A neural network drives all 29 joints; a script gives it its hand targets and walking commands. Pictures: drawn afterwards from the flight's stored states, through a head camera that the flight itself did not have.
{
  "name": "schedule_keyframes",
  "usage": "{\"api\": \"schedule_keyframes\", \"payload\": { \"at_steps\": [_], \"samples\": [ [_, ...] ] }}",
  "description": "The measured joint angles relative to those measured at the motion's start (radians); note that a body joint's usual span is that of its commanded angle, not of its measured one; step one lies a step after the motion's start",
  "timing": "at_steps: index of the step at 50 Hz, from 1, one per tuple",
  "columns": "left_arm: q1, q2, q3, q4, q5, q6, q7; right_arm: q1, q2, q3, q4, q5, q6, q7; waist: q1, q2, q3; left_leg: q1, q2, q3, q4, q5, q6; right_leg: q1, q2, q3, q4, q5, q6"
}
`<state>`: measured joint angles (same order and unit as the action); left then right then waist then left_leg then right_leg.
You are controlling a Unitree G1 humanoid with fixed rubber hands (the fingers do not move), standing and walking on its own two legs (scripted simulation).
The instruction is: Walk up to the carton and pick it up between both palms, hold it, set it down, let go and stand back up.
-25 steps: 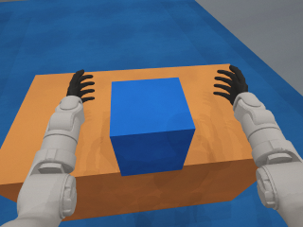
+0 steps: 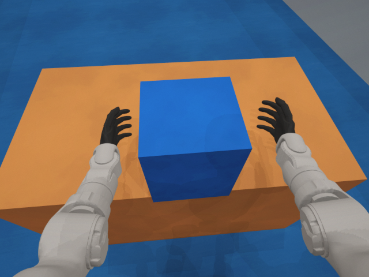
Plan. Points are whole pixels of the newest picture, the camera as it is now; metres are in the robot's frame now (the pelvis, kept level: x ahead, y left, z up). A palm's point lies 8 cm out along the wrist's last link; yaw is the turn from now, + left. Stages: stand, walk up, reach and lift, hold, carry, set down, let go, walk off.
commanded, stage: reach and lift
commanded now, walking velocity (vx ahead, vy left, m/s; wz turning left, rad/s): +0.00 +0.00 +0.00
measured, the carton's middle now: (188, 143) +0.43 +0.02 -0.01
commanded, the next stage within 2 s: none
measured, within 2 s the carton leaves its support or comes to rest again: neither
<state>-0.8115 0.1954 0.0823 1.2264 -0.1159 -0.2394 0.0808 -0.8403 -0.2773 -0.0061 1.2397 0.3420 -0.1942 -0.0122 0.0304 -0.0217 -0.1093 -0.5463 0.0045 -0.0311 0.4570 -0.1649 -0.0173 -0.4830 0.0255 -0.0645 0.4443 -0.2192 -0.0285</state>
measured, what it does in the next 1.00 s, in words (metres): stands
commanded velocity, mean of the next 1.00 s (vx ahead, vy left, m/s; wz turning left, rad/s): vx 0.00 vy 0.00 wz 0.00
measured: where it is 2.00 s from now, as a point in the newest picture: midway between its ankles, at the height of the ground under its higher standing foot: outside the picture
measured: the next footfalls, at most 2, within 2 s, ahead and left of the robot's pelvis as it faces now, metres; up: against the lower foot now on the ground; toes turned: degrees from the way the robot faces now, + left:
none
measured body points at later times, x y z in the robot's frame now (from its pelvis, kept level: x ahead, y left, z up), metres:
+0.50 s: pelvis +0.00 +0.00 -0.01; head +0.10 +0.00 +0.43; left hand +0.43 +0.18 +0.01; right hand +0.45 -0.17 +0.03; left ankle +0.02 +0.12 -0.74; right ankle -0.01 -0.09 -0.74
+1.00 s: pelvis +0.00 +0.00 -0.01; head +0.09 +0.00 +0.43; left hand +0.43 +0.17 +0.02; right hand +0.44 -0.13 +0.02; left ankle +0.02 +0.12 -0.74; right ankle -0.01 -0.09 -0.74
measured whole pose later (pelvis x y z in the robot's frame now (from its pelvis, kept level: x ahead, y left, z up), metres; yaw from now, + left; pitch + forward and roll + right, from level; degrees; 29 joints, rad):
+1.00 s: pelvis +0.00 +0.00 -0.01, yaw +0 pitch +21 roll -1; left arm -0.81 0.05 0.28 1.18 -0.03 -0.32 0.15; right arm -0.84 -0.08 -0.18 1.21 -0.06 -0.29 -0.09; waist 0.03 0.01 -0.18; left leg -0.70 0.01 -0.03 0.49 -0.16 -0.01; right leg -0.63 0.03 -0.06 0.47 -0.21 -0.03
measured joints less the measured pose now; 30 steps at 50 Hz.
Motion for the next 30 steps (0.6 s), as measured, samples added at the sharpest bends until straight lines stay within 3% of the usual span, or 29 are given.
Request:
{"api": "schedule_keyframes", "payload": {
  "at_steps": [5,19,30],
  "samples": [
    [0.000,-0.001,-0.029,0.007,0.000,-0.050,0.008,0.000,0.010,0.000,0.006,-0.011,-0.037,0.000,0.000,0.011,-0.045,-0.087,0.000,0.000,0.025,-0.001,0.003,-0.084,0.000,0.000,0.018,0.004,0.000],
    [0.000,-0.040,-0.042,-0.029,0.000,-0.070,0.021,0.000,0.022,0.000,-0.031,-0.048,-0.060,0.000,0.001,0.020,-0.068,-0.154,0.003,0.000,0.037,-0.001,0.003,-0.152,0.003,0.000,0.030,0.004,0.000],
    [0.000,-0.111,0.101,-0.023,-0.001,-0.086,0.023,0.000,0.132,0.001,-0.044,-0.187,-0.075,-0.033,0.001,0.023,-0.074,-0.154,0.003,0.000,0.037,-0.001,0.005,-0.152,0.003,0.000,0.030,0.006,0.000]
  ]
}}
